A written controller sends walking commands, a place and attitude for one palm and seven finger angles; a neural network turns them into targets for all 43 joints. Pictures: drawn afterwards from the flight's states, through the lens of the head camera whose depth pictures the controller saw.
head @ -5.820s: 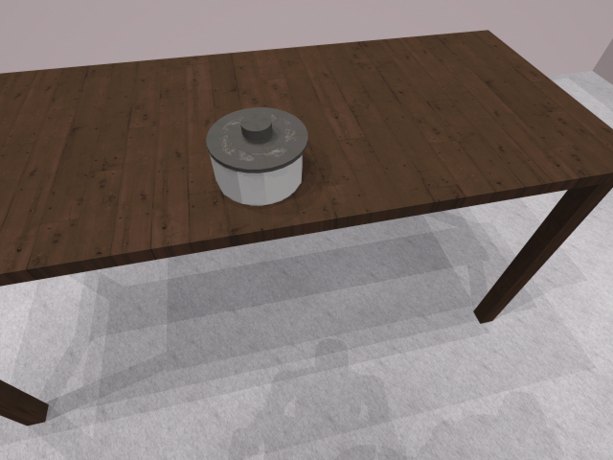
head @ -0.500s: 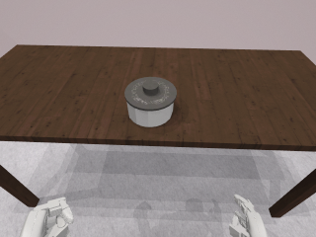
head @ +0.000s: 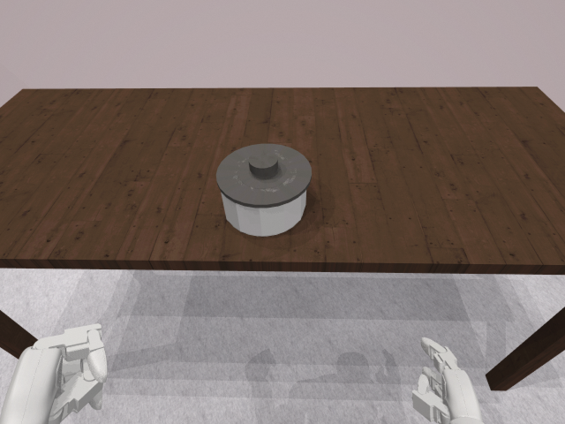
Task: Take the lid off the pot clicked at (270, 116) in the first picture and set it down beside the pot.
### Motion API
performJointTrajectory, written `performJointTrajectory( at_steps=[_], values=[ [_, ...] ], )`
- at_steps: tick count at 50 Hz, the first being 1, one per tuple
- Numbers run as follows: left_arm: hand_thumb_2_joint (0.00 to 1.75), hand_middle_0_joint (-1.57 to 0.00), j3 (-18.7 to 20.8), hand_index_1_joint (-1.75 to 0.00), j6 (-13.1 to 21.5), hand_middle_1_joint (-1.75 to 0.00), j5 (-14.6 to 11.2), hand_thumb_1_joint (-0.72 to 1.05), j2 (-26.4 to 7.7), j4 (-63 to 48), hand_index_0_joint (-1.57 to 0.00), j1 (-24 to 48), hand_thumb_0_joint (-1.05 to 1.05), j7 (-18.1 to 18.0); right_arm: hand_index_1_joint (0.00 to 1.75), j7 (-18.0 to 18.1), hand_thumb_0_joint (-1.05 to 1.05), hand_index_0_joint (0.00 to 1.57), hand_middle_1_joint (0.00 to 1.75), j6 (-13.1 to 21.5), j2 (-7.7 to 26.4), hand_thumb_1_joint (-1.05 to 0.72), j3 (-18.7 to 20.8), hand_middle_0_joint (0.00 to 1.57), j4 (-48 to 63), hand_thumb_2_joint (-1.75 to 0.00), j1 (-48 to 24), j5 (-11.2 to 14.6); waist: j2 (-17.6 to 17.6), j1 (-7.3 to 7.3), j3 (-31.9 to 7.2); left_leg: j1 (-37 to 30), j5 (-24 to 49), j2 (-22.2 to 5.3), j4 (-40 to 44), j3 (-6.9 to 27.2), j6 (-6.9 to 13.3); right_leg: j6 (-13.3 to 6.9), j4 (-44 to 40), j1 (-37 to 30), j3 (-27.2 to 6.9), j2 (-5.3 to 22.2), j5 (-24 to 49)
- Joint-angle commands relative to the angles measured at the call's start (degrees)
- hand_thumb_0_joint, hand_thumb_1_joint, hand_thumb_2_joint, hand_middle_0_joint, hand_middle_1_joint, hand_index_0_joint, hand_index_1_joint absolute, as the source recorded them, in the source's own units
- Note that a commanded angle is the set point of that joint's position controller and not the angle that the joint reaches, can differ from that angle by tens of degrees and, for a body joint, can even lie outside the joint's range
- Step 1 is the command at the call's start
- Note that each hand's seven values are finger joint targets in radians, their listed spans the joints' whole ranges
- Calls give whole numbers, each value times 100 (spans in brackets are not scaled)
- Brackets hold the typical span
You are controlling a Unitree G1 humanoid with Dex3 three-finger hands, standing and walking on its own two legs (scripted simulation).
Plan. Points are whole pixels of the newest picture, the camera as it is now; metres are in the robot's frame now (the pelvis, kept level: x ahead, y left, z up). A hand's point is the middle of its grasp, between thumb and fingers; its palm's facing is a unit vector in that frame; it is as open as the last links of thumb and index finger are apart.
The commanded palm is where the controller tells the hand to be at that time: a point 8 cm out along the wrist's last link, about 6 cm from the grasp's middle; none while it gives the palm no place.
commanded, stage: raise the hand higher, near the body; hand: left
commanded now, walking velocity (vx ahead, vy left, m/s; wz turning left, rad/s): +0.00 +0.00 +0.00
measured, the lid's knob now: (263, 163) +0.52 +0.10 +0.09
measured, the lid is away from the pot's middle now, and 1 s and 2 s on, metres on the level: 0.00 0.00 0.00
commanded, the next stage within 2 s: reach forward and open the fingers in 0.32 s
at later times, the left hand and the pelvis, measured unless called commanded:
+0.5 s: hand (95, 335) +0.17 +0.23 +0.12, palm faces +0.25 -0.67 -0.69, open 3.1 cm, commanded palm +0.13 +0.27 +0.16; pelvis -0.01 +0.00 +0.00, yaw +0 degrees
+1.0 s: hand (75, 314) +0.19 +0.26 +0.12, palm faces -0.13 -0.08 -0.99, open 5.0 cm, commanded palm +0.17 +0.26 +0.19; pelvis -0.04 +0.01 -0.01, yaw +3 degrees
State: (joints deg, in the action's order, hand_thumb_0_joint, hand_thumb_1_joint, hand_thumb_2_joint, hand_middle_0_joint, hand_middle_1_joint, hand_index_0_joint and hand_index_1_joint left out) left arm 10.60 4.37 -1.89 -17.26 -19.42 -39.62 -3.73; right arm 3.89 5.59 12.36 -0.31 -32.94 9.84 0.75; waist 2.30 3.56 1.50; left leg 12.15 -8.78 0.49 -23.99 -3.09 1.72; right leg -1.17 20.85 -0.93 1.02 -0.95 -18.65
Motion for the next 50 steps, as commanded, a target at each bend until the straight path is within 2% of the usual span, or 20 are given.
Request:
performJointTrajectory(
  at_steps=[1, 4, 7, 21, 22, 23, 24, 26, 28, 29, 31, 35, 38, 39, 40, 41, 44, 45, 49, 50],
  values=[
    [90, -130, 654, -150, 365, -150, -57, 90, -800, -1421, -130, 30, 0, -98, 30, 40, 0, 20, 30, 293, 513, -90, 198, 20, 1003, -90, -664, 3, 117, 12, -418, -1497, 1130, -171, 83, 190, 71, 82, -485, 1360, 65, 74, 1711],
    [90, -130, 904, -150, 342, -150, -83, 90, -968, -1407, -130, 52, 0, -126, 30, 19, 0, 20, 30, 235, 521, -90, 220, 20, 978, -90, -670, -1, -52, 25, -418, -1450, 1175, -182, 41, 195, 60, 80, -477, 1343, 83, 53, 1808],
    [90, -130, 759, -150, 376, -150, -80, 90, -848, -1572, -130, 243, 0, -101, 30, 15, 0, 20, 30, 223, 515, -90, 177, 20, 1009, -90, -687, -15, 69, 2, -407, -1491, 1184, -173, 68, 203, 62, 88, -477, 1350, 81, 68, 1801],
    [90, -130, 1043, -150, 598, -150, -171, 90, -1081, -1900, -130, 890, 0, -162, 30, 12, 0, 20, 30, 271, 534, -90, 159, 20, 962, -90, -751, 10, -20, 4, -401, -1502, 734, -208, 110, 221, 44, 83, -600, 1425, 22, 90, 1311],
    [91, -129, 657, -146, 59, -146, 2262, 87, -2263, -2166, -129, 1148, 0, -276, 30, -83, 0, 20, 30, -45, 926, -90, 101, 20, 1001, -90, -810, -128, 469, 46, -523, -817, 1142, -59, -150, 14, 85, 118, -67, 1780, 36, -38, 1562],
    [93, -128, 661, -143, -257, -143, 2260, 84, -1792, -2411, -128, 1221, 0, -347, 30, -157, 0, 20, 30, -239, 731, -90, 138, 20, 1223, -90, -858, -82, 617, 59, -569, -676, 1335, -86, -158, 11, 64, 39, 94, 1704, 242, -15, 1544],
    [94, -126, 614, -139, -506, -139, 2890, 81, -2030, -2327, -126, 1111, 0, -369, 30, -216, 0, 20, 30, -362, 730, -90, 169, 20, 1239, -90, -956, -4, 645, 143, -475, -642, 1303, -111, -233, -21, 38, -16, 107, 1757, 120, -80, 1559],
    [98, -124, 769, -132, -954, -132, 3599, 74, -2356, -1838, -124, 727, 0, -248, 30, -280, 0, 20, 30, -725, 801, -90, 156, 20, 1259, -90, -1129, 27, 127, 223, -733, -454, 1036, -66, -304, -14, 39, -26, 227, 1679, 74, -96, 1283],
    [102, -122, 811, -125, -1162, -125, 4122, 68, -2840, -1774, -122, 1220, 0, -30, 30, -295, 0, 20, 30, -941, 862, -90, 152, 20, 1287, -90, -1342, 83, 141, 200, -937, -419, 821, -33, -378, 68, 58, 7, 247, 1692, -45, -53, 1148],
    [105, -121, 773, -122, -1231, -122, 4248, 65, -2937, -1791, -121, 1466, 0, 121, 30, -317, 0, 20, 30, -933, 823, -90, 146, 20, 1339, -90, -1520, 165, 377, 178, -957, -437, 737, -27, -409, 90, 66, -6, 232, 1685, -66, -54, 1211],
    [109, -119, 575, -115, -1262, -115, 4450, 58, -3041, -1440, -119, 1822, 0, 442, 30, -329, 0, 20, 30, -913, 837, -90, 178, 20, 1214, -90, -1402, 198, 182, 125, -1195, -527, 732, -2, -459, 217, 116, 61, 259, 1717, -35, -13, 1180],
    [116, -115, 80, -100, -1202, -100, 4258, 45, -2963, -1226, -115, 2751, 0, 1147, 30, -347, 0, 20, 30, -780, 859, -90, 181, 20, 1198, -90, -1477, 268, -72, -51, -1023, -586, 612, 91, -400, 342, 188, 131, 168, 1835, 51, -3, 1322],
    [121, -111, 424, -90, -1071, -90, 4323, 36, -3589, -983, -111, 3371, 0, 1481, 30, -274, 0, 20, 30, -711, 926, -90, 178, 20, 1064, -90, -1419, 235, -148, -2, -1047, -695, 675, 129, -325, 402, 204, 153, 73, 1756, 21, 8, 1381],
    [122, -110, 509, -86, -1029, -86, 4407, 33, -3712, -1050, -110, 3572, 0, 1551, 30, -301, 0, 20, 30, -638, 891, -90, 156, 20, 1149, -90, -1544, 249, 83, 2, -961, -724, 690, 143, -358, 391, 199, 101, 90, 1759, -11, -22, 1474],
    [123, -109, 454, -83, -958, -83, 4400, 30, -3636, -794, -109, 3705, 0, 1630, 30, -295, 0, 20, 30, -657, 858, -90, 119, 20, 1061, -90, -1420, 201, -103, 14, -997, -715, 710, 178, -305, 394, 210, 119, 68, 1693, 91, -20, 1411],
    [124, -108, 571, -79, -890, -79, 4394, 27, -3723, -732, -108, 3846, 0, 1653, 30, -303, 0, 20, 30, -656, 876, -90, 146, 20, 1026, -90, -1376, 226, -11, 24, -1036, -817, 732, 140, -274, 398, 184, 112, 58, 1666, 68, -13, 1333],
    [127, -104, 352, -68, -846, -68, 4352, 18, -3376, -505, -104, 3972, 0, 1719, 30, -387, 0, 20, 30, -625, 837, -90, 145, 20, 1111, -90, -1442, 236, 253, 14, -764, -853, 589, 142, -205, 388, 163, 54, -19, 1840, 100, -87, 1125],
    [128, -103, 170, -65, -839, -65, 4337, 15, -3229, -395, -103, 4170, 0, 1753, 30, -417, 0, 20, 30, -664, 846, -90, 114, 20, 1039, -90, -1378, 210, 154, 9, -869, -847, 569, 153, -120, 383, 146, 64, -29, 1734, 180, -79, 1045],
    [133, -98, 303, -51, -909, -51, 4470, 4, -3465, -505, -98, 4497, 0, 1708, 30, -489, 0, 20, 30, -624, 870, -90, 126, 20, 1117, -90, -1485, 207, 362, 74, -1006, -927, 432, 128, -62, 420, 127, 7, 16, 1676, 106, -109, 798],
    [134, -97, 157, -47, -928, -47, 4515, 1, -3402, -392, -97, 4765, 0, 1739, 30, -490, 0, 20, 30, -651, 850, -90, 76, 20, 1033, -90, -1481, 179, 273, 85, -1093, -897, 403, 146, -6, 408, 120, 17, 0, 1617, 141, -89, 724]
  ],
)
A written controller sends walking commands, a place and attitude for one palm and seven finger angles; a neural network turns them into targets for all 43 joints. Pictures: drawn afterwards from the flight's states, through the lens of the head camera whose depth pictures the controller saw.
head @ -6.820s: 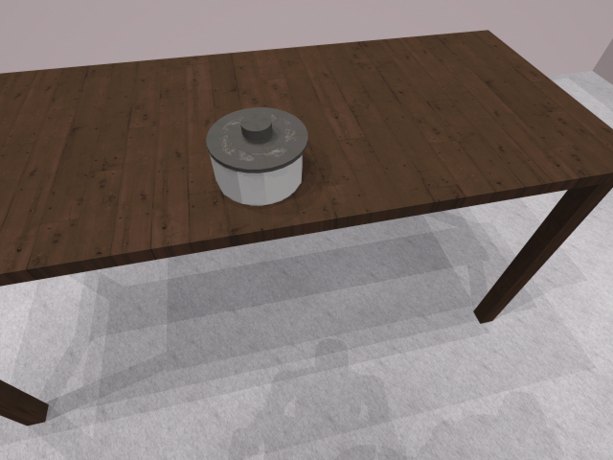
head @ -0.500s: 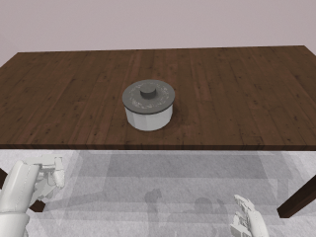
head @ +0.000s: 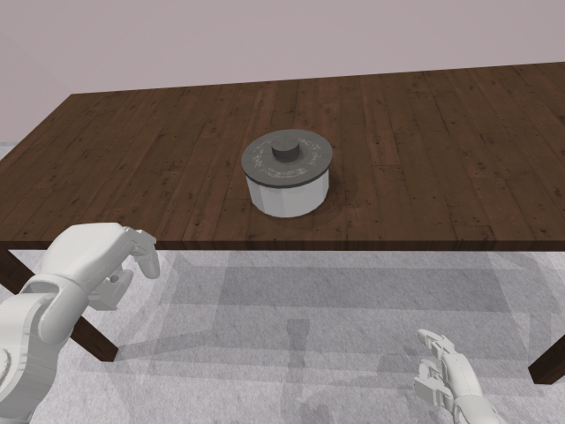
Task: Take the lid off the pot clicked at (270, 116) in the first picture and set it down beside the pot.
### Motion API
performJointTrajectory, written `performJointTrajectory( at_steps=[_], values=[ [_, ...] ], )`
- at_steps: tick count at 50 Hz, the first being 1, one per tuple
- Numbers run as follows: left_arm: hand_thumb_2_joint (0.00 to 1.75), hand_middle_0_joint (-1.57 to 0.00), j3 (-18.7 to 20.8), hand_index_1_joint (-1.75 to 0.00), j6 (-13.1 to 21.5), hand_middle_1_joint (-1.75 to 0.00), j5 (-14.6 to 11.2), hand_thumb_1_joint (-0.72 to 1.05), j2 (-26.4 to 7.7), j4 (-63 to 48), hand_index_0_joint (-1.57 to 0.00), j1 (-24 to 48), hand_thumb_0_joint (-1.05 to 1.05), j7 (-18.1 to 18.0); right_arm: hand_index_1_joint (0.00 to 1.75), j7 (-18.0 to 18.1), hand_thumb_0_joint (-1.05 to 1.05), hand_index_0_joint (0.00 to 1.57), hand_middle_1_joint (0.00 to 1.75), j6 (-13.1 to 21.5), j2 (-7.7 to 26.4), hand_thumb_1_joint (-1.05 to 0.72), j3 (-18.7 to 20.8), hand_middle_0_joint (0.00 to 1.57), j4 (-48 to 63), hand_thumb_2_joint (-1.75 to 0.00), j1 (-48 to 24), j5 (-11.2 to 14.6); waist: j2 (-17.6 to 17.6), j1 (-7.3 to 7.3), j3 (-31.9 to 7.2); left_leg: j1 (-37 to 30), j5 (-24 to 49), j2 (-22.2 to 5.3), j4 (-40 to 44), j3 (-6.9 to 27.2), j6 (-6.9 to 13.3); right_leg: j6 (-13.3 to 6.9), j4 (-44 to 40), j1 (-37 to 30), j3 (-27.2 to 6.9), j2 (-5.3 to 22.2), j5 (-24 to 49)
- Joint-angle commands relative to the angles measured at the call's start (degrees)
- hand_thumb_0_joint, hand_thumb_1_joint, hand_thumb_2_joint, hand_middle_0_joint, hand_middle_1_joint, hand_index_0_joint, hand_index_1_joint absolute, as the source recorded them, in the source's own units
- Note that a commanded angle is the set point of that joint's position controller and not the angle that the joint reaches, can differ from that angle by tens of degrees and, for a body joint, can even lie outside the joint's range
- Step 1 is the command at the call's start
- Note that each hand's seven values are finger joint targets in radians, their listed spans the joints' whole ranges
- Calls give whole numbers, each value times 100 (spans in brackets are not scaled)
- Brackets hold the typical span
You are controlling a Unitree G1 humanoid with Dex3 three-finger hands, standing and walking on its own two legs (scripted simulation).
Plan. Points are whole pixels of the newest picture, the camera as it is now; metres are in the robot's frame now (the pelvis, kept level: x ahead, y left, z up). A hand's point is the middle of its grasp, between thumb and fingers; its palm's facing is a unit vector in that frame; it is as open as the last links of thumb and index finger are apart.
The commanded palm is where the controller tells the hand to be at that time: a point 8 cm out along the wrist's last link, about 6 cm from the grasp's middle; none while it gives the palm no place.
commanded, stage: reach forward and open the fingers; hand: left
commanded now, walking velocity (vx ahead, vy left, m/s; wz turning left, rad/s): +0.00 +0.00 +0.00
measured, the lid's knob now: (285, 146) +0.57 +0.07 +0.10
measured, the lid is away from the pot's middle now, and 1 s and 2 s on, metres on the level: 0.00 0.00 0.00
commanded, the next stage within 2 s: move the open hand above the knob in 0.52 s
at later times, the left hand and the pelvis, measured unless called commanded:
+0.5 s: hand (111, 242) +0.28 +0.26 +0.15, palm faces -0.08 -0.06 -0.99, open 9.9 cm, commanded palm +0.26 +0.26 +0.23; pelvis -0.02 +0.02 +0.00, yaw +0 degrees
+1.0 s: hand (159, 201) +0.35 +0.22 +0.16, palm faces -0.13 -0.05 -0.99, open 10.0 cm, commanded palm +0.33 +0.21 +0.23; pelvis -0.01 +0.01 +0.00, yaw +0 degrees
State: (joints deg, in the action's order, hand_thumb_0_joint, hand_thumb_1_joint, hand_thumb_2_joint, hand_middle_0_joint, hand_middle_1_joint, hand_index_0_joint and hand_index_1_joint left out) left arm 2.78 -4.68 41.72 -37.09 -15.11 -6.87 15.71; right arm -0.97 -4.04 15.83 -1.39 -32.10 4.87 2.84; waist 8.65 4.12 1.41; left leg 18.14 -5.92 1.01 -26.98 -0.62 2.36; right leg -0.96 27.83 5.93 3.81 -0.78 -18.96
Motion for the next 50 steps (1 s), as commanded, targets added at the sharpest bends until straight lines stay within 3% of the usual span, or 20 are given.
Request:
performJointTrajectory(
  at_steps=[1, 4, 5, 11, 14, 16, 19, 20, 25, 29, 33, 35, 39, 40, 44, 45, 47, 48, 49, 50],
  values=[
    [136, -96, 1042, -44, -32, -44, 140, -2, -1530, -773, -96, 1657, 0, -220, 30, 0, 0, 20, 30, 310, 517, -90, 205, 20, 914, -90, -967, -15, -470, 40, -1065, -1488, 8, 69, 327, 180, 47, 12, -722, 940, -165, -98, 614],
    [140, -92, 893, -33, -111, -33, 226, -12, -1452, -740, -92, 2077, 0, -199, 30, -8, 0, 20, 30, 355, 499, -90, 191, 20, 982, -90, -1074, 2, -239, 26, -1024, -1513, -185, 68, 359, 217, 43, -33, -683, 1051, -180, -157, 398],
    [142, -91, 790, -29, -121, -29, 202, -15, -1374, -658, -91, 2148, 0, -170, 30, -5, 0, 20, 30, 357, 506, -90, 164, 20, 910, -90, -1028, -34, -305, 49, -1194, -1537, -147, 87, 396, 223, 43, -32, -685, 952, -154, -129, 388],
    [151, -84, 613, -8, -264, -8, 247, -33, -1316, -419, -84, 2765, 0, -70, 30, -17, 0, 20, 30, 373, 552, -90, 166, 20, 820, -90, -1007, -7, -380, 18, -1129, -1512, -412, 60, 500, 296, 13, -24, -651, 1055, -132, -142, 157],
    [152, -84, 859, -8, -302, -8, 339, -34, -1601, -458, -84, 2882, 0, -51, 30, -28, 0, 20, 30, 430, 559, -90, 172, 20, 891, -90, -1064, -25, -301, 106, -1225, -1532, -379, 59, 461, 346, 17, -83, -570, 1000, -174, -177, 217],
    [152, -84, 565, -8, -317, -8, 308, -34, -1320, -330, -84, 3200, 0, 8, 30, -30, 0, 20, 30, 415, 558, -90, 154, 20, 784, -90, -1025, -15, -326, 43, -1257, -1564, -470, 53, 541, 393, -9, -55, -569, 1041, -113, -152, 142],
    [153, -84, 721, -8, -385, -8, 368, -34, -1488, -160, -84, 3232, 0, 56, 30, -43, 0, 20, 30, 436, 591, -90, 168, 20, 839, -90, -1019, -13, -366, 90, -1178, -1504, -533, 43, 520, 397, -6, -90, -548, 1067, -139, -195, 156],
    [153, -85, 503, -8, -396, -8, 361, -34, -1301, -75, -85, 3360, 0, 105, 30, -32, 0, 20, 30, 416, 583, -90, 129, 20, 797, -90, -1020, -35, -411, 64, -1261, -1495, -517, 79, 552, 387, -2, -80, -558, 1036, -113, -162, 136],
    [154, -85, 399, -8, -432, -8, 431, -34, -1320, -29, -85, 3985, 0, 172, 30, -5, 0, 20, 30, 440, 585, -90, 120, 20, 758, -90, -1035, -29, -331, 41, -1342, -1557, -733, 66, 585, 461, -13, -88, -508, 1129, -117, -169, 15],
    [155, -85, 672, -8, -472, -8, 492, -35, -1626, 99, -85, 4155, 0, 205, 30, -9, 0, 20, 30, 464, 616, -90, 145, 20, 764, -90, -987, -27, -331, 104, -1379, -1585, -595, 49, 509, 476, -13, -115, -465, 1115, -154, -199, 126],
    [155, -85, -54, -8, -556, -8, 364, -35, -918, 408, -85, 4620, 0, 341, 30, 11, 0, 20, 30, 421, 611, -90, 115, 20, 692, -90, -974, 4, -438, -50, -1246, -1548, -783, 83, 568, 480, -13, -64, -497, 1305, -84, -168, 38],
    [155, -85, -311, -8, -590, -8, 421, -35, -711, 390, -85, 4882, 0, 381, 30, -7, 0, 20, 30, 485, 577, -90, 107, 20, 716, -90, -989, 23, -400, -76, -1424, -1662, -838, 79, 538, 511, -2, -100, -434, 1331, -88, -163, 51],
    [155, -85, 77, -8, -647, -8, 598, -35, -1262, 348, -85, 5409, 0, 291, 30, -4, 0, 20, 30, 483, 627, -90, 128, 20, 673, -90, -952, -7, -350, -2, -1612, -1710, -738, 66, 472, 538, -16, -142, -387, 1276, -143, -193, 85],
    [155, -85, -91, -8, -700, -8, 656, -35, -1090, 819, -85, 5489, 0, 309, 30, 7, 0, 20, 30, 452, 617, -90, 80, 20, 573, -90, -931, -28, -539, -16, -1581, -1597, -647, 108, 464, 487, -8, -139, -410, 1292, -113, -168, 41],
    [155, -85, -228, -8, -788, -8, 681, -35, -943, 987, -85, 5755, 0, 340, 30, -44, 0, 20, 30, 400, 626, -90, 117, 20, 647, -90, -910, 2, -553, -10, -1652, -1616, -440, 117, 363, 427, 2, -147, -386, 1279, -134, -176, 213],
    [155, -85, -464, -8, -828, -8, 689, -35, -725, 1272, -85, 5865, 0, 378, 30, -30, 0, 20, 30, 379, 614, -90, 85, 20, 600, -90, -907, -2, -659, -53, -1712, -1585, -393, 159, 331, 367, 19, -129, -389, 1292, -126, -142, 194],
    [155, -85, -489, -8, -909, -8, 712, -35, -741, 1560, -85, 5991, 0, 400, 30, -25, 0, 20, 30, 305, 656, -90, 111, 20, 553, -90, -834, 12, -660, -74, -1614, -1526, -462, 152, 352, 354, 14, -113, -400, 1348, -127, -141, 144],
    [155, -85, -677, -8, -922, -8, 719, -35, -597, 1528, -85, 6246, 0, 410, 30, -29, 0, 20, 30, 290, 645, -90, 98, 20, 565, -90, -855, 29, -549, -119, -1643, -1569, -442, 171, 345, 357, 14, -119, -388, 1381, -126, -138, 169],
    [155, -85, -567, -8, -914, -8, 732, -35, -710, 1424, -85, 6369, 0, 411, 30, -51, 0, 20, 30, 327, 633, -90, 124, 20, 634, -90, -862, 42, -615, -113, -1695, -1602, -422, 158, 268, 368, 30, -139, -359, 1373, -156, -154, 224],
    [155, -85, -707, -8, -946, -8, 760, -35, -599, 1602, -85, 6480, 0, 433, 30, -36, 0, 20, 30, 324, 630, -90, 97, 20, 602, -90, -871, 25, -700, -119, -1841, -1617, -311, 205, 231, 330, 52, -129, -347, 1333, -151, -131, 267]
  ],
)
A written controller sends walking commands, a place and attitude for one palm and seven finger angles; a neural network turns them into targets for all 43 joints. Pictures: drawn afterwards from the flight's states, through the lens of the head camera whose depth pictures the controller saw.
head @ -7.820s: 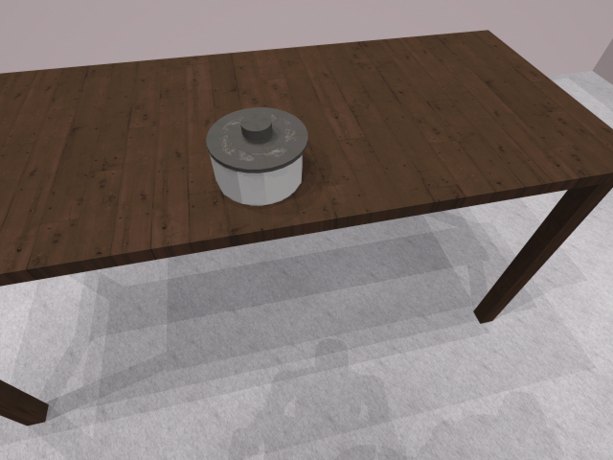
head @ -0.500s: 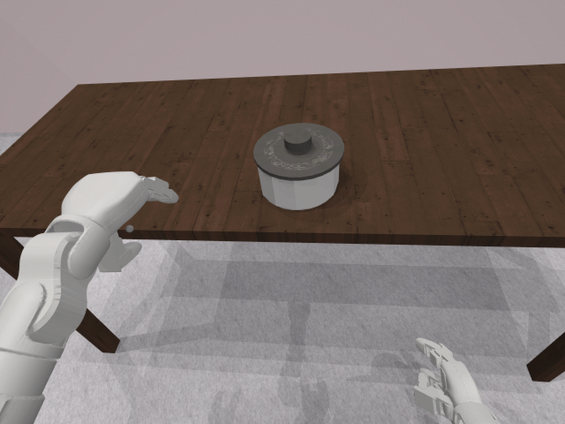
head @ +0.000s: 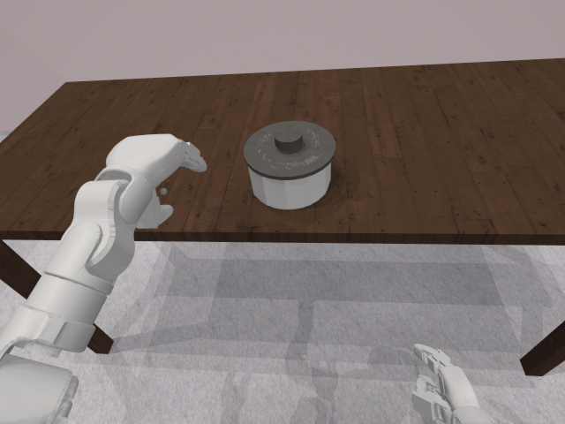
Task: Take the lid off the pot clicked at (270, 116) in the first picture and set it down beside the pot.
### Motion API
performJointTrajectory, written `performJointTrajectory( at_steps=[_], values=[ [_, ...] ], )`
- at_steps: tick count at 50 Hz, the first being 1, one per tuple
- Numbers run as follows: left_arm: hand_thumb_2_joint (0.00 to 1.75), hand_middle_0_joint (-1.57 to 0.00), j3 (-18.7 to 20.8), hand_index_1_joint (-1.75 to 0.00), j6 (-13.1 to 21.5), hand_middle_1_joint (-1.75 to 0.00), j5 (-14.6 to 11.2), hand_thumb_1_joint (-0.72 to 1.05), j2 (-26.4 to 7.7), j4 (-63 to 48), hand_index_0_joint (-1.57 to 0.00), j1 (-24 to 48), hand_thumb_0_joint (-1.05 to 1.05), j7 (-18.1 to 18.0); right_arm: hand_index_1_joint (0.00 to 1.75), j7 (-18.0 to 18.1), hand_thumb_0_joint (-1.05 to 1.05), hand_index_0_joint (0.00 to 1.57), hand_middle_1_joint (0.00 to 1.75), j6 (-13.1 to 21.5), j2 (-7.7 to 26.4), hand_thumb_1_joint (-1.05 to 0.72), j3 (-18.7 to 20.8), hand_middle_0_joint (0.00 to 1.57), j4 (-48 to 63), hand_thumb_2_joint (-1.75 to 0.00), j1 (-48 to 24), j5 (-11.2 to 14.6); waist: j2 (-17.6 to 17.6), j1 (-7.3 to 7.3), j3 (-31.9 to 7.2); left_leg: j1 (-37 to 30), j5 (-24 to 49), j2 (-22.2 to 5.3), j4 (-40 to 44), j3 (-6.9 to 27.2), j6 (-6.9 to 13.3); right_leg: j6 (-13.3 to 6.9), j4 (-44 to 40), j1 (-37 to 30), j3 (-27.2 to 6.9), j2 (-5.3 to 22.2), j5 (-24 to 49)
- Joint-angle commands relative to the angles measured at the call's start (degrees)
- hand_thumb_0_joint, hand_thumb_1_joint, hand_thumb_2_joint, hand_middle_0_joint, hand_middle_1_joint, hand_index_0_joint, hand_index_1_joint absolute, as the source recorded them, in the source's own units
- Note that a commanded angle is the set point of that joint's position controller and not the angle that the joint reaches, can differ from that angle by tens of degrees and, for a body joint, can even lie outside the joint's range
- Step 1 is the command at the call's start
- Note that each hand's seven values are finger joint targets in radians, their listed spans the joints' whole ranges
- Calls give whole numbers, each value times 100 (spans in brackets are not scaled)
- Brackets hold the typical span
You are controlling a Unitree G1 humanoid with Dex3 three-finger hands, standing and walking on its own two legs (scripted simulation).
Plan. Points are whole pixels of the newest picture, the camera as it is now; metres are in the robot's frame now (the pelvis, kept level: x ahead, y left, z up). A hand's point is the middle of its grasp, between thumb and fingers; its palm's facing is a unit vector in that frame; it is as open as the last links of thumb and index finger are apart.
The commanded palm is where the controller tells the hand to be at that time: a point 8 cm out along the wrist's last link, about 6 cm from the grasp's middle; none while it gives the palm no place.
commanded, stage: move the open hand above the knob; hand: left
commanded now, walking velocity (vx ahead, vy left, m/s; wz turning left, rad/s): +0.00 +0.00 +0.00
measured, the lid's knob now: (288, 138) +0.58 +0.06 +0.10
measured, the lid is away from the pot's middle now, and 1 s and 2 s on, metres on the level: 0.00 0.00 0.00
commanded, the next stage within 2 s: lower the open fingers around the knob in 1.92 s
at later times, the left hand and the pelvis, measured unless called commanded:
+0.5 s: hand (224, 154) +0.45 +0.14 +0.17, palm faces -0.21 -0.07 -0.98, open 10.0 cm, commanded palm +0.42 +0.14 +0.24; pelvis +0.04 -0.02 +0.00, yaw -1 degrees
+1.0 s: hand (265, 128) +0.50 +0.08 +0.18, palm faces -0.25 -0.05 -0.97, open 10.0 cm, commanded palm +0.50 +0.09 +0.24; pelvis +0.05 -0.02 +0.00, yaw -1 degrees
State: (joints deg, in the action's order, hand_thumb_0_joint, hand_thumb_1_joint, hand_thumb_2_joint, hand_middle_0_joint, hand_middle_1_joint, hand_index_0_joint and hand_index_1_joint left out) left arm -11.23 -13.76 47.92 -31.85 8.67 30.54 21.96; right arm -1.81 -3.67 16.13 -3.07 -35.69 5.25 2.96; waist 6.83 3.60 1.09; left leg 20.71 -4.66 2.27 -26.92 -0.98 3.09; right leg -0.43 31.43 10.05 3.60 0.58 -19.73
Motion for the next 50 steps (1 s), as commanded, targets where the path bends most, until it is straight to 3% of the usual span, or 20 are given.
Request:
performJointTrajectory(
  at_steps=[1, 4, 5, 7, 9, 10, 13, 18, 20, 22, 24, 27, 29, 32, 36, 39, 40, 44, 47, 50],
  values=[
    [155, -85, 735, -8, -52, -8, 136, -35, -1192, -811, -85, 2865, 0, -191, 30, 48, 0, 20, 30, 268, 612, -90, 285, 20, 933, -90, -865, 24, -392, -82, -1863, -1935, -354, 62, 231, 378, -26, -181, -695, 925, -129, -263, 409],
    [155, -85, 931, -8, -123, -8, 183, -35, -1441, -464, -85, 3014, 0, -177, 30, 43, 0, 20, 30, 222, 666, -90, 309, 20, 911, -90, -765, 15, -606, -79, -1873, -1839, -172, 83, 111, 338, -3, -181, -669, 862, -157, -277, 648],
    [155, -85, 659, -8, -163, -8, 196, -35, -1146, -239, -85, 3107, 0, -141, 30, 48, 0, 20, 30, 205, 629, -90, 273, 20, 906, -90, -807, 20, -620, -102, -1886, -1796, -138, 131, 101, 292, 16, -170, -656, 885, -159, -258, 678],
    [155, -85, 622, -8, -217, -8, 168, -35, -1116, -104, -85, 3288, 0, -113, 30, 37, 0, 20, 30, 160, 661, -90, 303, 20, 877, -90, -741, 34, -620, -127, -1875, -1806, -23, 137, 86, 287, 20, -163, -628, 885, -143, -253, 850],
    [155, -85, 859, -8, -236, -8, 175, -35, -1380, -105, -85, 3246, 0, -96, 30, 25, 0, 20, 30, 154, 689, -90, 329, 20, 910, -90, -725, 29, -707, -92, -2061, -1840, 222, 158, -49, 264, 57, -164, -588, 738, -212, -252, 1191],
    [155, -85, 559, -8, -282, -8, 166, -35, -1042, 93, -85, 3314, 0, -49, 30, 25, 0, 20, 30, 134, 648, -90, 292, 20, 912, -90, -735, 31, -743, -141, -2025, -1788, 262, 197, -50, 239, 74, -149, -573, 766, -192, -238, 1262],
    [155, -85, 412, -8, -343, -8, 141, -35, -915, -1, -85, 3697, 0, -23, 30, 7, 0, 20, 30, 75, 658, -90, 327, 20, 895, -90, -725, 68, -615, -207, -2110, -1950, 437, 203, -85, 250, 78, -146, -532, 834, -188, -249, 1483],
    [155, -85, 393, -8, -426, -8, 158, -35, -839, 327, -85, 3802, 0, -20, 30, -29, 0, 20, 30, -4, 659, -90, 328, 20, 836, -90, -620, 80, -744, -234, -2094, -1914, 731, 226, -172, 224, 99, -148, -475, 806, -175, -262, 1858],
    [155, -85, 655, -8, -390, -8, 176, -35, -1134, 182, -85, 3805, 0, -38, 30, -44, 0, 20, 30, -11, 675, -90, 344, 20, 875, -90, -632, 70, -850, -173, -2390, -1931, 933, 230, -258, 173, 134, -137, -415, 567, -249, -228, 2199],
    [155, -85, 344, -8, -429, -8, 128, -35, -731, 101, -85, 3885, 0, -45, 30, -70, 0, 20, 30, -47, 618, -90, 340, 20, 887, -90, -682, 86, -719, -228, -2388, -2048, 1132, 243, -309, 165, 134, -132, -379, 679, -223, -232, 2360],
    [155, -85, 623, -8, -494, -8, 154, -35, -1043, 478, -85, 3785, 0, -96, 30, -84, 0, 20, 30, -89, 681, -90, 352, 20, 819, -90, -547, 84, -959, -218, -2260, -1868, 1144, 220, -343, 164, 130, -134, -378, 608, -228, -240, 2471],
    [155, -85, 140, -8, -582, -8, 145, -35, -492, 385, -85, 4121, 0, -103, 30, -108, 0, 20, 30, -147, 604, -90, 327, 20, 839, -90, -684, 117, -791, -277, -2373, -2004, 1267, 241, -346, 155, 132, -126, -322, 708, -204, -240, 2546],
    [155, -85, 295, -8, -639, -8, 181, -35, -688, 527, -85, 4340, 0, -134, 30, -100, 0, 20, 30, -170, 636, -90, 360, 20, 771, -90, -577, 95, -940, -317, -2400, -2019, 1287, 231, -424, 149, 152, -131, -344, 704, -225, -247, 2665],
    [155, -85, 147, -8, -667, -8, 177, -35, -523, 538, -85, 4658, 0, -148, 30, -95, 0, 20, 30, -193, 591, -90, 329, 20, 754, -90, -650, 110, -858, -326, -2656, -2086, 1426, 263, -428, 129, 150, -108, -271, 604, -251, -221, 2883],
    [155, -85, 56, -8, -779, -8, 216, -35, -382, 1470, -85, 4745, 0, -160, 30, -68, 0, 20, 30, -259, 595, -90, 305, 20, 593, -90, -523, 119, -1140, -397, -2294, -1795, 1230, 269, -417, 56, 151, -86, -305, 683, -241, -214, 2944],
    [155, -85, 84, -8, -746, -8, 217, -35, -459, 1276, -85, 5280, 0, -175, 30, -66, 0, 20, 30, -259, 613, -90, 341, 20, 602, -90, -502, 90, -1117, -412, -2646, -1975, 1355, 271, -478, 88, 171, -97, -287, 574, -290, -190, 3148],
    [155, -85, -150, -8, -764, -8, 228, -35, -191, 1523, -85, 5354, 0, -157, 30, -52, 0, 20, 30, -267, 576, -90, 310, 20, 581, -90, -496, 95, -1029, -459, -2624, -1959, 1355, 300, -459, 72, 176, -91, -277, 619, -286, -196, 3153],
    [155, -85, -26, -8, -704, -8, 237, -35, -310, 2012, -85, 5705, 0, -174, 30, -19, 0, 20, 30, -286, 611, -90, 358, 20, 456, -90, -275, 78, -1212, -511, -2611, -1897, 1326, 280, -447, 59, 186, -77, -324, 565, -309, -182, 3255],
    [155, -85, -383, -8, -674, -8, 233, -35, 173, 2228, -85, 5997, 0, -209, 30, -26, 0, 20, 30, -297, 579, -90, 354, 20, 415, -90, -240, 96, -946, -588, -2606, -2076, 1358, 253, -375, 81, 166, -98, -311, 815, -256, -225, 2999],
    [155, -85, -231, -8, -682, -8, 268, -35, 15, 3000, -85, 6119, 0, -285, 30, 24, 0, 20, 30, -318, 625, -90, 359, 20, 278, -90, -51, 87, -1242, -646, -2344, -1790, 1080, 247, -317, 11, 188, -79, -409, 783, -284, -224, 2945]
  ],
)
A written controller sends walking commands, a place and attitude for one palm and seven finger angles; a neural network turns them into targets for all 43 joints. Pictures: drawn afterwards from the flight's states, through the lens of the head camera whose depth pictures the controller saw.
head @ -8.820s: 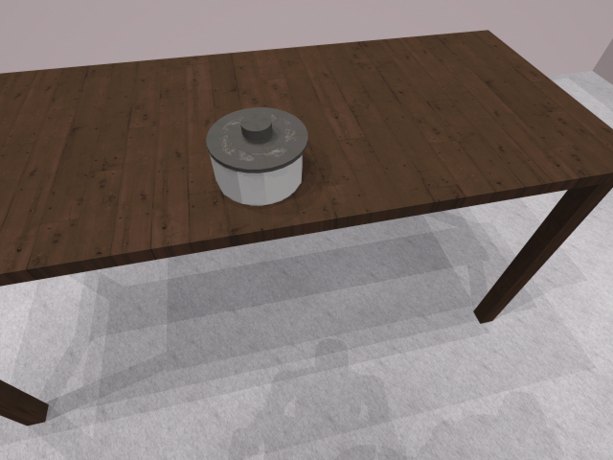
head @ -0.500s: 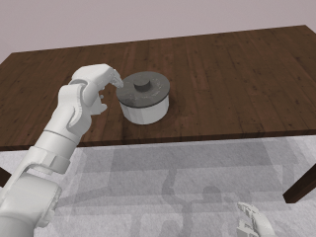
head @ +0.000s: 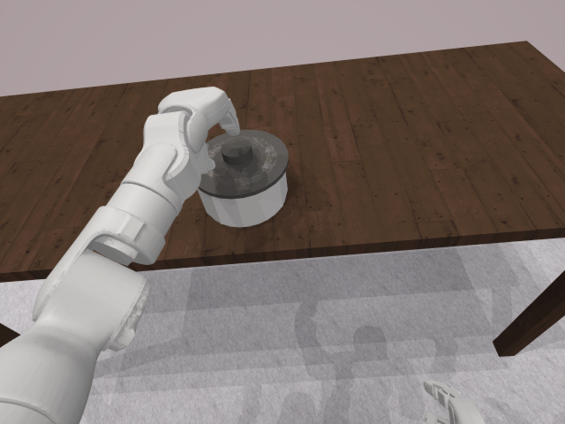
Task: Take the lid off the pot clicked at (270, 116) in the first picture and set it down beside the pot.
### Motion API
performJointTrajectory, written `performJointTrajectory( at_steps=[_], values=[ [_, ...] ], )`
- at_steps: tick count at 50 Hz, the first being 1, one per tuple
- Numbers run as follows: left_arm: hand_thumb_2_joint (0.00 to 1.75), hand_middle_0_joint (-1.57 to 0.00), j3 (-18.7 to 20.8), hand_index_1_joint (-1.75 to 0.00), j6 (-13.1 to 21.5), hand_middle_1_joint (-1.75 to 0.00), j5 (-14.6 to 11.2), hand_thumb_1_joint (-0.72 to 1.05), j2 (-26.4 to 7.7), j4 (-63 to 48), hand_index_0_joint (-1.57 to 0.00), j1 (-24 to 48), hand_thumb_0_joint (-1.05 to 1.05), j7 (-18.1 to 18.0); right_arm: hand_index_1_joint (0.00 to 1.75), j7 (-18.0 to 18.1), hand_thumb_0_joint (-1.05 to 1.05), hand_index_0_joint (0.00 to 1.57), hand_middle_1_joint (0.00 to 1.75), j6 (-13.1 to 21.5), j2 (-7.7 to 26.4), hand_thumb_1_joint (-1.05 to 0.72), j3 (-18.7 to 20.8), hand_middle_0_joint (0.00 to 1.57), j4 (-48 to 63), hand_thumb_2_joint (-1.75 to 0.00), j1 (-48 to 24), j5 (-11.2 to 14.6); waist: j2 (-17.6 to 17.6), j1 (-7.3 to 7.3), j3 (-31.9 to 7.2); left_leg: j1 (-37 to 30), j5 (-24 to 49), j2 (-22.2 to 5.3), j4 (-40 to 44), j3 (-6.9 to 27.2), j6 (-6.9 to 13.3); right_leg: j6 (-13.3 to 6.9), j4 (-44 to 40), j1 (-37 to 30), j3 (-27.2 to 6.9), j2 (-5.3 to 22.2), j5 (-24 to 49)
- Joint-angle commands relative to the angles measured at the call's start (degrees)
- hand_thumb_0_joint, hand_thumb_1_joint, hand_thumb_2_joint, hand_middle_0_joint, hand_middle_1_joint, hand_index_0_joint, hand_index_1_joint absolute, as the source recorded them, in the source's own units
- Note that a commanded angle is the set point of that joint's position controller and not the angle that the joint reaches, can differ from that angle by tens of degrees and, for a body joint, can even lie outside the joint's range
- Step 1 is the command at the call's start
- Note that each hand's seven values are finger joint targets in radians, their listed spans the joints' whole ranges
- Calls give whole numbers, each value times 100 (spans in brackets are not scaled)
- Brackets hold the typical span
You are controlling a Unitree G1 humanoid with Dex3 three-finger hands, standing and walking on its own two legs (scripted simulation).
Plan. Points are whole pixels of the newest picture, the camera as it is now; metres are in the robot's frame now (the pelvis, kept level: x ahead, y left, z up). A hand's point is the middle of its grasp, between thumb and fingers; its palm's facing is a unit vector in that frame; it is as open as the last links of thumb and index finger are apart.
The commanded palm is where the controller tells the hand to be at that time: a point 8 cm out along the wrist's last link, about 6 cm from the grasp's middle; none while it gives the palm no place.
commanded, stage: move the open hand above the knob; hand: left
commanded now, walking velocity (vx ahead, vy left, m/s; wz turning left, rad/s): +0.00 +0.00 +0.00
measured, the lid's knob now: (236, 151) +0.53 +0.09 +0.10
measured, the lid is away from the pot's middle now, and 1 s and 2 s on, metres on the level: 0.00 0.00 0.00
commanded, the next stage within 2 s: lower the open fingers around the knob in 0.92 s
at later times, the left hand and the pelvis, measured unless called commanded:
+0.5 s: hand (229, 125) +0.50 +0.08 +0.18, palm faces -0.29 -0.08 -0.95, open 10.1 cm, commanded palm +0.49 +0.10 +0.24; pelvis +0.00 +0.01 +0.00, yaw -3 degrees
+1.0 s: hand (221, 128) +0.49 +0.10 +0.18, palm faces -0.29 -0.08 -0.95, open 10.1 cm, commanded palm +0.49 +0.10 +0.24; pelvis +0.00 +0.01 +0.00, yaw -2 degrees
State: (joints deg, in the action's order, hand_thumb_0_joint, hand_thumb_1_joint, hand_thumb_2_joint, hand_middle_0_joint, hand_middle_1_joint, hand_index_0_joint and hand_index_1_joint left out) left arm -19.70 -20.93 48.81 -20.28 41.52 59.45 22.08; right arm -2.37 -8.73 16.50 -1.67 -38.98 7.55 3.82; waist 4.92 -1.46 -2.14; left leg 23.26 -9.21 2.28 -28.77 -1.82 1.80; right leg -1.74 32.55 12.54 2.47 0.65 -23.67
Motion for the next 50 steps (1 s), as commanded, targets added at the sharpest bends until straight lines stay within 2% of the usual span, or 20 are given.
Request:
performJointTrajectory(
  at_steps=[1, 5, 9, 11, 14, 16, 18, 22, 24, 25, 28, 30, 34, 36, 40, 43, 44, 47, 49, 50],
  values=[
    [155, -85, 544, -8, 35, -8, 168, -35, -1058, -221, -85, 3466, 0, -320, 30, 94, 0, 20, 30, 192, 581, -90, 220, 20, 562, -90, -216, 4, -1069, -170, -2007, -2028, 1439, 247, -77, 81, 315, 65, -550, 547, -159, -234, 3279],
    [155, -85, 651, -8, 189, -8, 196, -35, -1235, -213, -85, 4135, 0, -487, 30, 151, 0, 20, 30, 342, 599, -90, 246, 20, 526, -90, -48, -19, -865, -220, -2530, -2280, 1592, 235, -102, 108, 345, 67, -538, 439, -252, -240, 3440],
    [155, -85, 561, -8, 28, -8, 257, -35, -998, 723, -85, 4029, 0, -612, 30, 159, 0, 20, 30, 345, 653, -90, 298, 20, 319, -90, 260, -28, -1028, -317, -2284, -2082, 1530, 187, -63, 82, 337, 74, -596, 597, -222, -282, 3346],
    [155, -85, 424, -8, -27, -8, 238, -35, -838, 898, -85, 4357, 0, -638, 30, 160, 0, 20, 30, 372, 680, -90, 297, 20, 256, -90, 311, -3, -979, -419, -2217, -2072, 1501, 177, -35, 74, 340, 83, -597, 727, -218, -304, 3307],
    [155, -85, 894, -8, 19, -8, 329, -35, -1367, 977, -85, 4280, 0, -665, 30, 189, 0, 20, 30, 433, 722, -90, 329, 20, 274, -90, 449, -77, -905, -297, -2641, -2183, 1708, 161, -81, 97, 352, 74, -590, 474, -279, -284, 3488],
    [155, -85, 572, -8, -40, -8, 397, -35, -1028, 1288, -85, 4274, 0, -655, 30, 200, 0, 20, 30, 403, 712, -90, 311, 20, 232, -90, 473, -29, -976, -400, -2355, -1991, 1569, 150, -15, 48, 347, 87, -604, 648, -240, -308, 3343],
    [155, -85, 679, -8, -68, -8, 415, -35, -1161, 1411, -85, 4254, 0, -679, 30, 227, 0, 20, 30, 424, 753, -90, 315, 20, 216, -90, 536, -30, -1021, -393, -2300, -1946, 1499, 138, 13, 38, 357, 96, -632, 667, -256, -324, 3277],
    [155, -85, 805, -8, 66, -8, 434, -35, -1359, 1197, -85, 4473, 0, -688, 30, 262, 0, 20, 30, 524, 744, -90, 350, 20, 245, -90, 629, -54, -897, -389, -2654, -2151, 1718, 135, -36, 21, 387, 104, -630, 556, -316, -317, 3478],
    [155, -85, 773, -8, 97, -8, 462, -35, -1326, 1166, -85, 4461, 0, -705, 30, 251, 0, 20, 30, 555, 741, -90, 375, 20, 224, -90, 703, -56, -891, -389, -2606, -2196, 1848, 88, -50, 64, 378, 89, -623, 611, -276, -321, 3462],
    [155, -85, 642, -8, 66, -8, 454, -35, -1121, 1356, -85, 4281, 0, -687, 30, 257, 0, 20, 30, 550, 750, -90, 374, 20, 232, -90, 681, -47, -925, -427, -2458, -2171, 1761, 101, -27, 28, 382, 100, -657, 744, -257, -347, 3314],
    [155, -85, 654, -8, 1, -8, 403, -35, -1168, 1536, -85, 4322, 0, -695, 30, 288, 0, 20, 30, 548, 781, -90, 357, 20, 170, -90, 729, -28, -996, -479, -2173, -2037, 1400, 89, 49, 35, 384, 113, -733, 906, -245, -366, 2968],
    [155, -85, 587, -8, 149, -8, 365, -35, -1174, 916, -85, 4838, 0, -673, 30, 277, 0, 20, 30, 618, 772, -90, 377, 20, 228, -90, 699, -26, -670, -519, -2635, -2415, 1648, 73, -7, 78, 379, 100, -684, 877, -266, -343, 3098],
    [155, -85, 571, -8, 145, -8, 421, -35, -1101, 1372, -85, 4529, 0, -679, 30, 291, 0, 20, 30, 622, 767, -90, 393, 20, 116, -90, 820, -40, -780, -530, -2403, -2338, 1590, 47, -48, 110, 372, 77, -703, 1064, -229, -370, 2892],
    [155, -85, 352, -8, 168, -8, 365, -35, -817, 1179, -85, 4797, 0, -685, 30, 268, 0, 20, 30, 654, 733, -90, 376, 20, 157, -90, 722, -14, -674, -577, -2436, -2467, 1584, 49, -41, 152, 364, 79, -678, 1225, -205, -381, 2755],
    [155, -85, 563, -8, 169, -8, 363, -35, -1086, 1272, -85, 4737, 0, -699, 30, 273, 0, 20, 30, 660, 761, -90, 361, 20, 131, -90, 721, -33, -743, -529, -2564, -2420, 1643, 53, -71, 159, 362, 70, -638, 1098, -232, -364, 2896],
    [155, -85, 218, -8, 107, -8, 372, -35, -588, 1351, -85, 4866, 0, -733, 30, 254, 0, 20, 30, 641, 717, -90, 359, 20, 75, -90, 703, -10, -651, -615, -2360, -2481, 1513, 28, -49, 215, 327, 55, -642, 1426, -160, -399, 2531],
    [155, -85, 409, -8, 138, -8, 338, -35, -778, 1242, -85, 4828, 0, -739, 30, 254, 0, 20, 30, 665, 718, -90, 388, 20, 99, -90, 739, -51, -646, -540, -2535, -2562, 1660, 25, -105, 213, 341, 44, -645, 1279, -191, -377, 2693],
    [155, -85, 557, -8, 60, -8, 372, -35, -1050, 1485, -85, 4831, 0, -748, 30, 291, 0, 20, 30, 628, 744, -90, 334, 20, 85, -90, 690, -39, -869, -550, -2496, -2293, 1492, 63, -58, 152, 352, 74, -647, 1110, -230, -361, 2813],
    [155, -85, 601, -8, 41, -8, 412, -35, -1134, 1548, -85, 4786, 0, -765, 30, 315, 0, 20, 30, 621, 751, -90, 335, 20, 83, -90, 696, -52, -891, -519, -2520, -2199, 1447, 61, -61, 157, 345, 68, -656, 1026, -249, -338, 2827],
    [155, -85, 430, -8, 15, -8, 424, -35, -942, 1631, -85, 4836, 0, -761, 30, 316, 0, 20, 30, 603, 749, -90, 311, 20, 71, -90, 674, -33, -841, -593, -2380, -2194, 1463, 58, -41, 146, 343, 64, -643, 1162, -220, -354, 2814]
  ],
)
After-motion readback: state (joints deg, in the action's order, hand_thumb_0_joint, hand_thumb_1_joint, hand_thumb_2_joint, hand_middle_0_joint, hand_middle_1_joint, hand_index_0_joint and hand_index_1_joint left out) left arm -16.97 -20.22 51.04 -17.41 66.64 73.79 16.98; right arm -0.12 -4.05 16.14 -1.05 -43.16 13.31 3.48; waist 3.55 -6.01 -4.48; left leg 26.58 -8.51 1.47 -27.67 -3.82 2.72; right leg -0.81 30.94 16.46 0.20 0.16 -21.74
